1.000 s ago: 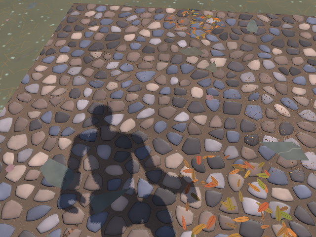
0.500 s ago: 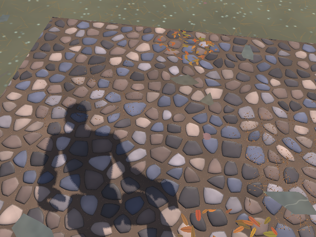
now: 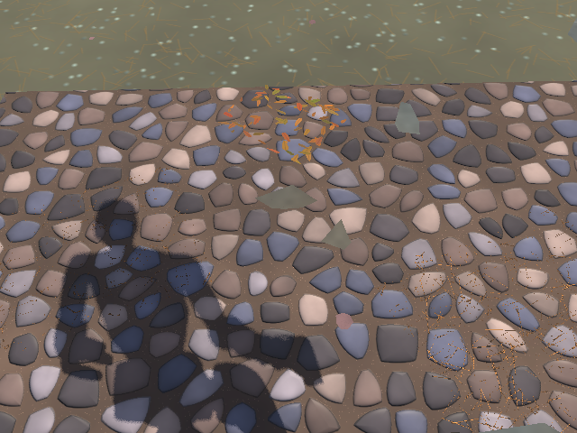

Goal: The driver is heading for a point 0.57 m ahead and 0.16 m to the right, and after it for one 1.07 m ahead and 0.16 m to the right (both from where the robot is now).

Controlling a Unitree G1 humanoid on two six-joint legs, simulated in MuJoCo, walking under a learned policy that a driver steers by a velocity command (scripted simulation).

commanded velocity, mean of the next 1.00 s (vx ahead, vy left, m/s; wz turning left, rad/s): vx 0.45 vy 0.00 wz -0.54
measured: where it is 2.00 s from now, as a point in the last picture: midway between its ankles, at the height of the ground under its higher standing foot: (373, 379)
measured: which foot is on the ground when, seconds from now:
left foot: up 0.00-0.32, down 0.34-0.84, up 0.86-1.00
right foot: down 0.00-0.36, up 0.38-0.84, down 0.86-1.00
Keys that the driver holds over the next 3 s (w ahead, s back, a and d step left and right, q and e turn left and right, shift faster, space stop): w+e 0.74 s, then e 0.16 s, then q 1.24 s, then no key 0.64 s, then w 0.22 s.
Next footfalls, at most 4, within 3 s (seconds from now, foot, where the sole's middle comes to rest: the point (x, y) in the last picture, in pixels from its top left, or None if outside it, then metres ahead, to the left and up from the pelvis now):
0.34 left None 0.38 0.12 -0.77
0.86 right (412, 395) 0.55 -0.23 -0.77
1.36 left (327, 347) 0.67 -0.04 -0.77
1.82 right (426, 358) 0.64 -0.27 -0.77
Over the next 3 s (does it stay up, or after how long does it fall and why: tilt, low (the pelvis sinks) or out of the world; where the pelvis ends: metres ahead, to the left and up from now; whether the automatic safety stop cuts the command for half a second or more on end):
stays up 0.64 -0.10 -0.01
